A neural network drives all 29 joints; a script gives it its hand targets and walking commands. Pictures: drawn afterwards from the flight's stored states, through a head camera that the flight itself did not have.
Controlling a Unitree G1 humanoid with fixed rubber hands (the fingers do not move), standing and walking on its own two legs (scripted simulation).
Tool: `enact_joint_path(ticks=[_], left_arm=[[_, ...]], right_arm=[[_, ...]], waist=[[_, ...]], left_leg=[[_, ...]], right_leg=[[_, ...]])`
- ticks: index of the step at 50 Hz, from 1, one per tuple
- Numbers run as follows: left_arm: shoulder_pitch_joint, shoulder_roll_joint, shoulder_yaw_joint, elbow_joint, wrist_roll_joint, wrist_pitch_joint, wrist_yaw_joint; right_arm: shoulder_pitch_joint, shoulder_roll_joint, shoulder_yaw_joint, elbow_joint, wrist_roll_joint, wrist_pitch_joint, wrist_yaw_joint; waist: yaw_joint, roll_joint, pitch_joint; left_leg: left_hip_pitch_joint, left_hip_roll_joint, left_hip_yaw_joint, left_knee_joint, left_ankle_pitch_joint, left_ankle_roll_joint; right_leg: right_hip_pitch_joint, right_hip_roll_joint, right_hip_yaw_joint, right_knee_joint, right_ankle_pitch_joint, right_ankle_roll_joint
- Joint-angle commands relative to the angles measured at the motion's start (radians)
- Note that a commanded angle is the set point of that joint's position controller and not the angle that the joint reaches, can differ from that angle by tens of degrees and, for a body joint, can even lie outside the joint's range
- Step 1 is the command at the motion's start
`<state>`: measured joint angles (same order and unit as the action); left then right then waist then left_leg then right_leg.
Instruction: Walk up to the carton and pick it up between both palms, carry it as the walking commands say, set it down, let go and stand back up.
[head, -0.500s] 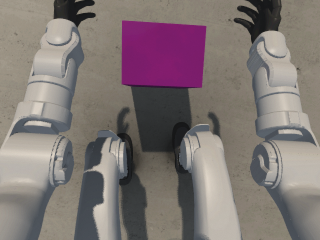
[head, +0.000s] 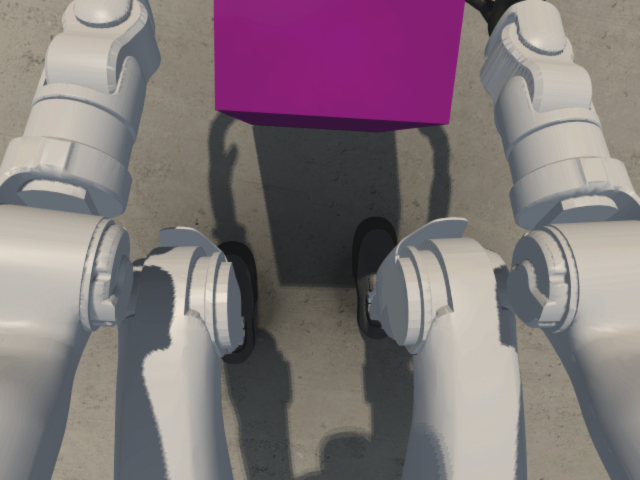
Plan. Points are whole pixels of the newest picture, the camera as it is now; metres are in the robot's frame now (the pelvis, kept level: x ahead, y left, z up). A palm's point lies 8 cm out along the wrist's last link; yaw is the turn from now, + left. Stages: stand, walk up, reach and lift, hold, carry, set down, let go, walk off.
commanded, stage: reach and lift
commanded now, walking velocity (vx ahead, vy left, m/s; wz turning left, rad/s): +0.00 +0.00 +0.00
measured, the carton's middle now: (325, 59) +0.50 -0.04 -0.26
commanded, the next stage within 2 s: none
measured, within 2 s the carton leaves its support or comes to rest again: leaves its support in 1.66 s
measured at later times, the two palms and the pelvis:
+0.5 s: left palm out of the picture +0.56 +0.14 -0.21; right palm (510, 0) +0.54 -0.21 -0.20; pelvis +0.01 +0.00 -0.03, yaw +0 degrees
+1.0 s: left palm out of the picture +0.57 +0.10 -0.20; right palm out of the picture +0.55 -0.18 -0.19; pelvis +0.01 +0.00 -0.02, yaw -1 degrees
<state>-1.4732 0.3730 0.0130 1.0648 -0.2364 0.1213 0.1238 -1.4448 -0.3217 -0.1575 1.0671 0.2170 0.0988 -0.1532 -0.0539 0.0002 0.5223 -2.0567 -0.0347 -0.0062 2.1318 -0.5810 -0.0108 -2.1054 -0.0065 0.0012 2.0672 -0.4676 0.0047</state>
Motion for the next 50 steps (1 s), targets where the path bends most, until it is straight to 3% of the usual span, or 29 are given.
enact_joint_path(ticks=[1, 3, 5, 6, 9, 11, 12, 13, 16, 17, 18, 19, 21, 23, 24, 26, 27, 30, 31, 34, 35, 36, 37, 38, 39, 44, 45, 49, 50], left_arm=[[-0.407, 0.194, 0.055, -0.101, 0.011, -0.064, 0.014], [-0.477, 0.175, -0.034, -0.152, -0.041, -0.077, 0.008], [-0.37, 0.177, -0.024, -0.001, -0.021, -0.076, 0.004], [-0.356, 0.183, -0.008, -0.009, -0.035, -0.073, 0.003], [-0.361, 0.16, -0.02, -0.181, -0.027, -0.097, 0.008], [-0.326, 0.172, -0.012, -0.094, -0.031, -0.098, 0.01], [-0.332, 0.155, -0.04, -0.094, -0.045, -0.084, 0.004], [-0.301, 0.169, -0.006, -0.106, -0.032, -0.088, 0.007], [-0.315, 0.116, -0.075, -0.133, -0.092, -0.083, -0.001], [-0.309, 0.115, -0.044, -0.176, -0.081, -0.088, -0.002], [-0.349, 0.111, -0.075, -0.188, -0.087, -0.087, 0.0], [-0.252, 0.11, -0.059, -0.145, -0.071, -0.09, 0.005], [-0.26, 0.106, -0.066, -0.092, -0.066, -0.083, 0.007], [-0.288, 0.143, -0.021, -0.141, -0.03, -0.09, 0.013], [-0.311, 0.139, -0.023, -0.177, -0.042, -0.09, 0.01], [-0.287, 0.149, 0.008, -0.126, -0.015, -0.095, 0.024], [-0.245, 0.129, -0.006, -0.028, -0.028, -0.084, 0.016], [-0.287, 0.117, 0.014, -0.067, -0.028, -0.086, 0.005], [-0.293, 0.078, -0.031, -0.077, -0.042, -0.085, 0.001], [-0.361, 0.043, -0.074, -0.093, -0.057, -0.089, 0.0], [-0.367, 0.044, -0.086, -0.048, -0.069, -0.088, -0.004], [-0.394, 0.011, -0.1, -0.069, -0.074, -0.088, -0.006], [-0.379, 0.052, -0.081, -0.088, -0.053, -0.091, 0.003], [-0.401, 0.09, -0.059, -0.124, -0.031, -0.101, 0.005], [-0.411, 0.096, -0.036, -0.14, -0.014, -0.111, 0.017], [-0.406, 0.05, -0.052, -0.149, -0.049, -0.11, 0.028], [-0.354, 0.046, -0.033, -0.019, -0.033, -0.103, 0.019], [-0.307, 0.01, 0.024, -0.014, 0.059, -0.105, 0.013], [-0.29, -0.041, -0.01, 0.037, 0.033, -0.104, 0.009]], right_arm=[[-0.372, -0.196, -0.011, -0.107, 0.006, -0.081, -0.011], [-0.436, -0.197, 0.022, -0.147, 0.053, -0.098, -0.009], [-0.325, -0.133, 0.11, 0.011, 0.113, -0.083, 0.009], [-0.304, -0.156, 0.109, 0.012, 0.105, -0.081, 0.014], [-0.284, -0.128, 0.111, -0.061, 0.129, -0.09, 0.017], [-0.287, -0.168, 0.105, -0.048, 0.126, -0.101, 0.014], [-0.264, -0.174, 0.078, -0.057, 0.104, -0.098, 0.005], [-0.284, -0.213, 0.051, -0.085, 0.054, -0.104, -0.005], [-0.253, -0.186, 0.059, -0.091, 0.075, -0.115, -0.016], [-0.265, -0.151, 0.094, -0.117, 0.091, -0.113, -0.011], [-0.23, -0.158, 0.074, -0.088, 0.069, -0.107, -0.004], [-0.207, -0.146, 0.083, -0.084, 0.102, -0.106, 0.009], [-0.181, -0.135, 0.085, -0.033, 0.087, -0.097, 0.016], [-0.225, -0.149, 0.065, -0.091, 0.083, -0.105, 0.014], [-0.24, -0.137, 0.054, -0.126, 0.065, -0.106, 0.007], [-0.236, -0.122, 0.082, -0.075, 0.109, -0.105, 0.016], [-0.195, -0.124, 0.054, 0.003, 0.082, -0.098, 0.022], [-0.304, -0.14, 0.085, -0.116, 0.078, -0.11, 0.012], [-0.252, -0.115, 0.073, -0.058, 0.059, -0.111, 0.01], [-0.314, -0.101, 0.085, -0.055, 0.092, -0.109, 0.01], [-0.312, -0.069, 0.103, -0.039, 0.083, -0.1, 0.014], [-0.346, -0.054, 0.149, -0.076, 0.118, -0.104, 0.018], [-0.274, -0.093, 0.101, 0.022, 0.076, -0.098, 0.009], [-0.317, -0.023, 0.126, -0.042, 0.101, -0.1, 0.007], [-0.352, -0.009, 0.139, -0.053, 0.119, -0.105, 0.007], [-0.338, -0.027, 0.124, -0.101, 0.078, -0.121, -0.037], [-0.338, -0.005, 0.138, -0.032, 0.081, -0.115, -0.042], [-0.261, 0.075, 0.078, 0.02, 0.025, -0.104, -0.026], [-0.287, 0.052, 0.076, 0.017, 0.005, -0.113, -0.028]], waist=[[0.008, 0.061, -1.546], [-0.022, 0.049, -1.592], [0.043, 0.042, -1.534], [0.025, -0.013, -1.519], [0.044, 0.046, -1.702], [0.04, 0.026, -1.65], [-0.028, 0.057, -1.659], [-0.002, 0.025, -1.627], [-0.071, 0.015, -1.638], [-0.013, 0.037, -1.708], [-0.076, 0.023, -1.654], [-0.017, 0.05, -1.684], [-0.043, 0.045, -1.565], [0.012, 0.07, -1.575], [-0.018, 0.026, -1.603], [0.049, 0.05, -1.607], [-0.008, 0.005, -1.495], [0.035, -0.014, -1.513], [-0.016, 0.01, -1.556], [-0.015, 0.084, -1.495], [-0.035, 0.043, -1.413], [0.001, 0.064, -1.533], [-0.044, 0.069, -1.491], [0.041, 0.035, -1.471], [0.067, 0.043, -1.559], [-0.005, -0.002, -1.689], [0.049, -0.003, -1.583], [0.045, -0.003, -1.415], [0.007, 0.019, -1.444]], left_leg=[[0.393, -0.01, 0.05, -0.167, 0.184, -0.024], [0.389, -0.001, 0.033, -0.163, 0.187, -0.02], [0.384, 0.01, 0.043, -0.139, 0.192, -0.013], [0.373, 0.005, 0.051, -0.133, 0.168, -0.014], [0.486, -0.011, 0.048, -0.117, 0.299, -0.016], [0.464, -0.001, 0.042, -0.114, 0.299, -0.007], [0.497, -0.003, 0.04, -0.128, 0.256, -0.009], [0.422, -0.011, 0.053, -0.108, 0.251, -0.014], [0.432, -0.013, 0.03, -0.105, 0.303, -0.014], [0.444, -0.019, 0.058, -0.088, 0.327, -0.014], [0.446, -0.022, 0.043, -0.102, 0.316, -0.018], [0.511, -0.02, 0.04, -0.097, 0.368, -0.012], [0.49, -0.016, 0.031, -0.114, 0.33, -0.014], [0.466, -0.019, 0.045, -0.109, 0.35, -0.013], [0.462, -0.024, 0.032, -0.119, 0.34, -0.014], [0.518, -0.019, 0.035, -0.112, 0.347, -0.012], [0.449, -0.017, 0.023, -0.123, 0.249, -0.008], [0.391, -0.015, 0.041, -0.126, 0.241, -0.007], [0.417, -0.024, 0.024, -0.12, 0.262, -0.017], [0.427, -0.019, 0.032, -0.151, 0.22, -0.013], [0.413, -0.018, 0.027, -0.15, 0.213, -0.01], [0.49, -0.019, 0.023, -0.127, 0.258, -0.008], [0.439, -0.027, 0.033, -0.141, 0.192, -0.02], [0.392, -0.026, 0.041, -0.151, 0.204, -0.009], [0.433, -0.03, 0.043, -0.134, 0.266, -0.002], [0.435, -0.037, 0.055, -0.116, 0.275, -0.015], [0.367, -0.046, 0.07, -0.109, 0.242, -0.008], [0.306, -0.046, 0.058, -0.153, 0.197, -0.005], [0.362, -0.048, 0.031, -0.143, 0.236, -0.015]], right_leg=[[0.706, 0.034, -0.042, -0.078, 0.242, 0.019], [0.747, 0.026, -0.046, -0.062, 0.286, 0.023], [0.715, 0.018, -0.043, -0.041, 0.28, 0.032], [0.704, 0.021, -0.057, -0.047, 0.236, 0.036], [0.756, 0.021, -0.044, -0.003, 0.352, 0.029], [0.698, 0.029, -0.048, 0.001, 0.345, 0.026], [0.718, 0.02, -0.065, -0.024, 0.335, 0.03], [0.697, 0.024, -0.06, -0.016, 0.308, 0.019], [0.711, 0.029, -0.07, -0.005, 0.385, 0.024], [0.758, 0.023, -0.041, -0.016, 0.404, 0.018], [0.708, 0.032, -0.066, -0.015, 0.404, 0.025], [0.701, 0.033, -0.06, 0.003, 0.409, 0.023], [0.577, 0.033, -0.074, -0.013, 0.34, 0.028], [0.618, 0.04, -0.052, -0.008, 0.376, 0.021], [0.637, 0.037, -0.067, -0.011, 0.367, 0.026], [0.653, 0.034, -0.046, -0.014, 0.354, 0.03], [0.559, 0.029, -0.076, -0.021, 0.253, 0.032], [0.637, 0.039, -0.058, -0.04, 0.279, 0.036], [0.649, 0.044, -0.069, -0.019, 0.316, 0.033], [0.614, 0.045, -0.061, -0.039, 0.261, 0.021], [0.558, 0.044, -0.067, -0.049, 0.238, 0.026], [0.638, 0.036, -0.054, -0.05, 0.272, 0.026], [0.604, 0.04, -0.067, -0.042, 0.231, 0.019], [0.623, 0.046, -0.054, -0.043, 0.25, 0.028], [0.683, 0.056, -0.036, -0.033, 0.31, 0.028], [0.825, 0.06, -0.045, -0.031, 0.383, 0.036], [0.76, 0.061, -0.033, -0.052, 0.333, 0.038], [0.638, 0.082, -0.034, -0.062, 0.273, 0.045], [0.609, 0.092, -0.047, -0.057, 0.28, 0.041]])
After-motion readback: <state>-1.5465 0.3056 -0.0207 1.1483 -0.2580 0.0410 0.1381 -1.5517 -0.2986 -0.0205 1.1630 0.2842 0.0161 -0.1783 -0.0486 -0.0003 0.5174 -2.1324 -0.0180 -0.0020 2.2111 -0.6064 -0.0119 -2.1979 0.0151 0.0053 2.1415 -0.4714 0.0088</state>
